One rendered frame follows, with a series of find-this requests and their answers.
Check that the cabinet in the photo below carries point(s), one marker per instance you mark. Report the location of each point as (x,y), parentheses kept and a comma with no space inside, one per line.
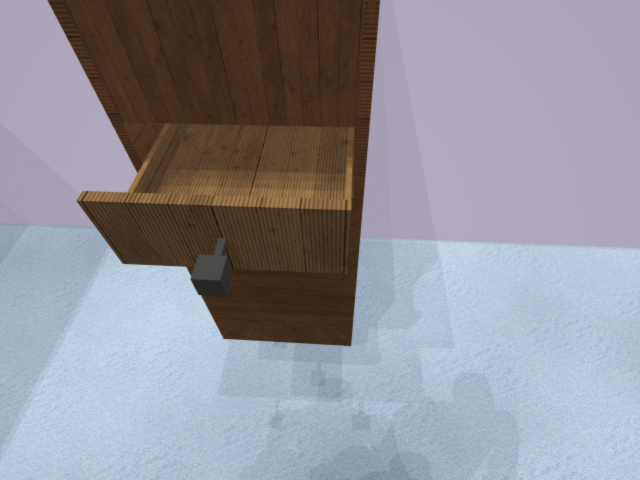
(241,62)

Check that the handle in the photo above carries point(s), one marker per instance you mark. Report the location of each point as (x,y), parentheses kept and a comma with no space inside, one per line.
(212,274)

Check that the drawer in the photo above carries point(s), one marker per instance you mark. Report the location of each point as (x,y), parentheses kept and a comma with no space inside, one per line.
(280,195)

